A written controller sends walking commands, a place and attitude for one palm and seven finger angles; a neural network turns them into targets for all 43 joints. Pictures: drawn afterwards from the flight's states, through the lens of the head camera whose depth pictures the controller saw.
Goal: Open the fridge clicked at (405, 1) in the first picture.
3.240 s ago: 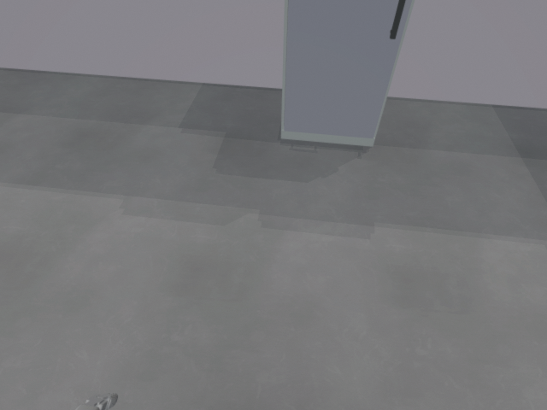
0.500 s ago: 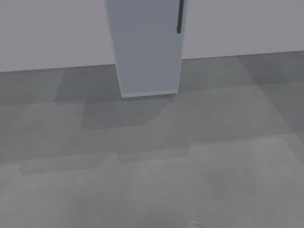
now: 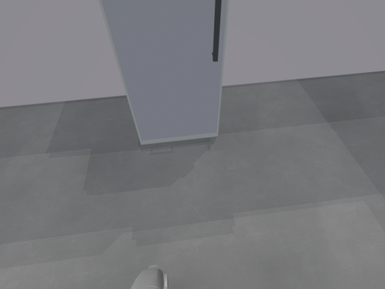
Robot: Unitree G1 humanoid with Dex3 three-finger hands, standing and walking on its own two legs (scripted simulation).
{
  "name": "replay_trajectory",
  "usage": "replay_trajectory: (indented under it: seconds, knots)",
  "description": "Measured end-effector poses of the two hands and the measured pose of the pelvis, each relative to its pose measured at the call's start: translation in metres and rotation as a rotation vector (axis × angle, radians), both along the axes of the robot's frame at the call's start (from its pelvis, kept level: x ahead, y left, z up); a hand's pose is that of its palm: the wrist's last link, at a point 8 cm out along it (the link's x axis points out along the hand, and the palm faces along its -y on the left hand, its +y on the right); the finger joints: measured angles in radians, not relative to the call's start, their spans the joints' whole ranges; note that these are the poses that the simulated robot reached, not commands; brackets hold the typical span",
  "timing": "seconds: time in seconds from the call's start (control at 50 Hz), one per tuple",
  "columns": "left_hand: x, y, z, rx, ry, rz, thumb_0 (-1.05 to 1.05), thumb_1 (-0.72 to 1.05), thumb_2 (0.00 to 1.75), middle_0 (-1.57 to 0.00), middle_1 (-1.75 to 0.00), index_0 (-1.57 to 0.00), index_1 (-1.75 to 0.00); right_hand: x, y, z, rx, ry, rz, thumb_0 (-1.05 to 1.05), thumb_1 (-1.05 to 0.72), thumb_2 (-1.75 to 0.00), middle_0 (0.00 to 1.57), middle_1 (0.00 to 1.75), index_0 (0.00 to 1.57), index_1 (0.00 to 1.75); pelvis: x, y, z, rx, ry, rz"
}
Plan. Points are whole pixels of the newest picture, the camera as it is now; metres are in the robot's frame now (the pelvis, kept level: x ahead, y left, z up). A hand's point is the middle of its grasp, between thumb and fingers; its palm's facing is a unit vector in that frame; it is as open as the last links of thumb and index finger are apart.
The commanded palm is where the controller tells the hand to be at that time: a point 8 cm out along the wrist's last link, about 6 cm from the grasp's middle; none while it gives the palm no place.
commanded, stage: walk to a spot facing it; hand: right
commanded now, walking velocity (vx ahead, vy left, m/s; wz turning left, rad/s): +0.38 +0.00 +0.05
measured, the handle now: (216, 18) +1.13 -0.02 +0.07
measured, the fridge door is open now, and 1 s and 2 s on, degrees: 0 0 0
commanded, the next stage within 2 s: turn to face it in 0.48 s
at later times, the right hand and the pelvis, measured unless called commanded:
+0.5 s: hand (253, 255) +0.24 -0.13 -0.17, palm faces +0.11 +0.97 -0.22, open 7.2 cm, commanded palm none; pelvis +0.24 +0.06 +0.00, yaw -5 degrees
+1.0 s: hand (262, 213) +0.37 -0.17 -0.18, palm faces +0.13 +0.97 -0.18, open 7.4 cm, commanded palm none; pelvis +0.37 +0.00 -0.01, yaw -3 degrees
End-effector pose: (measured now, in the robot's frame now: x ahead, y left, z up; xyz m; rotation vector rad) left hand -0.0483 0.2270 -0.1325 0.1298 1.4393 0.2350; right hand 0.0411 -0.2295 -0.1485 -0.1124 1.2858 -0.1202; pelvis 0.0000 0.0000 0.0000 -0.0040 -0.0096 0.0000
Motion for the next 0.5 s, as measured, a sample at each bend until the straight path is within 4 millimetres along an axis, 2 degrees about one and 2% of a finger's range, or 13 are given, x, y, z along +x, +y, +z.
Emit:
replay_trajectory:
  seconds: [0.08,0.14,0.18,0.22,0.26,0.3,0.32,0.4,0.5]
  knots:
    - [-0.005,-0.004,-0.008,-0.047,0.102,0.063,0.0,0.92,0.9,-0.2,-0.3,-0.2,-0.3,0.077,0.014,0.001,-0.02,-0.05,0.062,0.01,-0.91,-0.9,0.2,0.3,0.2,0.3,0.041,0.013,-0.006,-0.012,0.003,0.011]
    - [-0.001,-0.003,-0.017,-0.086,0.181,0.103,0.0,0.91,0.9,-0.2,-0.3,-0.2,-0.3,0.139,0.031,0.001,-0.036,-0.101,0.109,0.01,-0.91,-0.9,0.2,0.3,0.2,0.3,0.075,0.027,-0.015,-0.014,0.005,0.018]
    - [0.008,0.001,-0.026,-0.112,0.231,0.114,0.0,0.91,0.9,-0.2,-0.3,-0.2,-0.3,0.176,0.042,-0.002,-0.049,-0.156,0.125,0.01,-0.91,-0.9,0.2,0.3,0.2,0.3,0.1,0.039,-0.025,-0.013,0.0,0.016]
    - [0.028,0.01,-0.031,-0.129,0.251,0.111,0.0,0.91,0.9,-0.2,-0.3,-0.2,-0.3,0.199,0.052,-0.001,-0.057,-0.201,0.116,0.01,-0.91,-0.9,0.2,0.3,0.2,0.3,0.118,0.049,-0.028,-0.006,-0.006,0.009]
    - [0.062,0.021,-0.032,-0.127,0.223,0.092,0.0,0.91,0.9,-0.2,-0.3,-0.2,-0.3,0.209,0.058,0.003,-0.057,-0.206,0.09,0.01,-0.91,-0.9,0.2,0.3,0.2,0.3,0.135,0.056,-0.024,-0.005,-0.01,-0.002]
    - [0.106,0.034,-0.031,-0.115,0.159,0.061,0.01,0.91,0.9,-0.2,-0.3,-0.2,-0.3,0.211,0.063,0.007,-0.058,-0.178,0.065,0.0,-0.91,-0.9,0.2,0.3,0.2,0.3,0.152,0.06,-0.017,-0.002,-0.007,-0.01]
    - [0.131,0.039,-0.03,-0.108,0.119,0.045,0.01,0.91,0.9,-0.2,-0.3,-0.2,-0.3,0.209,0.066,0.009,-0.057,-0.157,0.054,0.0,-0.91,-0.9,0.2,0.3,0.2,0.3,0.16,0.061,-0.014,-0.001,-0.005,-0.015]
    - [0.23,0.056,-0.024,-0.081,-0.041,-0.026,0.0,0.91,0.9,-0.2,-0.3,-0.2,-0.3,0.206,0.056,0.017,-0.096,-0.106,-0.016,-0.01,-0.95,-0.9,0.2,0.3,0.21,0.3,0.194,0.065,-0.005,0.003,0.005,-0.04]
    - [0.341,0.063,-0.013,-0.052,-0.178,-0.121,0.01,0.92,0.9,-0.2,-0.3,-0.2,-0.3,0.192,0.054,0.012,-0.076,0.001,-0.081,-0.01,-0.94,-0.9,0.2,0.3,0.2,0.3,0.236,0.059,-0.002,0.012,0.004,-0.085]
